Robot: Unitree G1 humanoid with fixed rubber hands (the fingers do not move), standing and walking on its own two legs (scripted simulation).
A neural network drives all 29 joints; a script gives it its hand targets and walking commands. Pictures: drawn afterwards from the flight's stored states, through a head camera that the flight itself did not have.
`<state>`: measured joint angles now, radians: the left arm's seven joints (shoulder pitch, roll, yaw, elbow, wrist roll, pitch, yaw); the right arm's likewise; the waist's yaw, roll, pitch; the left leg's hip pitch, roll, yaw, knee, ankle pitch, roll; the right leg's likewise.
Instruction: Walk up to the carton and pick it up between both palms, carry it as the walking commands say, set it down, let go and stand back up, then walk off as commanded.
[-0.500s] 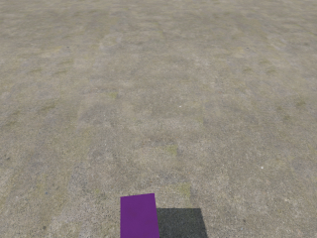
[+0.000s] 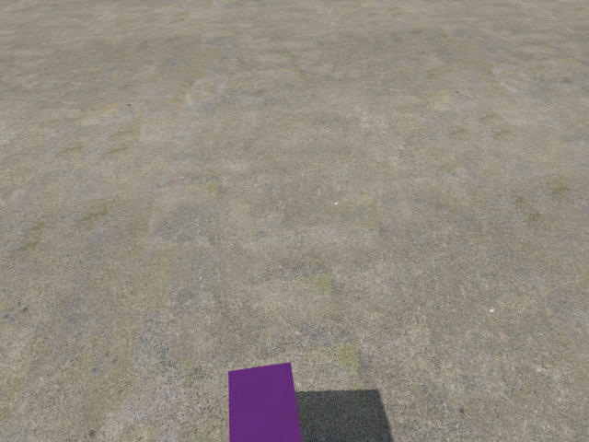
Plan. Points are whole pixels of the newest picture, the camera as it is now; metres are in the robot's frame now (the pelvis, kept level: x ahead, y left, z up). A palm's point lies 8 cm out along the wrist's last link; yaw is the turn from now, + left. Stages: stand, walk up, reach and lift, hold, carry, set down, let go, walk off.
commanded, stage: walk up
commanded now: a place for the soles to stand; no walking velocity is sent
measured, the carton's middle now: (265, 423) +0.34 +0.10 -0.65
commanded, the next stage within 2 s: none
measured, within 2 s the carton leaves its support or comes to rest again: neither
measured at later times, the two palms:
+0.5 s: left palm out of the picture +0.04 +0.25 -0.13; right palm out of the picture +0.05 -0.26 -0.14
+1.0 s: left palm out of the picture -0.01 +0.25 -0.12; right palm out of the picture +0.07 -0.30 -0.15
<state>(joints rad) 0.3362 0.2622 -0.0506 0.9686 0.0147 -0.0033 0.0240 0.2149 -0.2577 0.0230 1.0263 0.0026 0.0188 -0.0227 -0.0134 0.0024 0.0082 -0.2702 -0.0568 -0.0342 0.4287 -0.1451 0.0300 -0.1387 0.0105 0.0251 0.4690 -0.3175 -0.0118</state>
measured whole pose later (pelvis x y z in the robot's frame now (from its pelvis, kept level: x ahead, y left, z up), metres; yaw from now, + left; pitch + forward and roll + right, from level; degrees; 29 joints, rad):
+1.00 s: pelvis -0.08 -0.04 -0.02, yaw +4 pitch -1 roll +1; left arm 0.19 0.31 -0.02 0.83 0.01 0.04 0.05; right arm 0.06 -0.31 -0.03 0.89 -0.02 0.10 -0.03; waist 0.00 0.04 0.09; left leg -0.54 -0.09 -0.12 0.74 -0.30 -0.01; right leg -0.30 0.03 -0.02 0.70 -0.39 -0.06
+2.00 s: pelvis -0.08 +0.00 +0.00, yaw +13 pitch +0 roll +0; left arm 0.37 0.21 -0.05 0.92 0.01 -0.03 0.02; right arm 0.29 -0.23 0.04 0.95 -0.01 -0.01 -0.02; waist 0.00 0.02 0.02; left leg -0.18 0.01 -0.02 0.47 -0.30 -0.01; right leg -0.23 0.00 -0.01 0.49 -0.26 -0.01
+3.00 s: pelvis -0.09 +0.00 +0.00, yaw +8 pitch -1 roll +1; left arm 0.34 0.23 -0.04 0.99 0.02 -0.01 0.02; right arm 0.31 -0.25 0.04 1.03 -0.01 0.00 -0.02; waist 0.00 -0.01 0.04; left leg -0.13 0.02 0.07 0.42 -0.27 -0.01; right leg -0.25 0.02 0.08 0.51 -0.23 -0.01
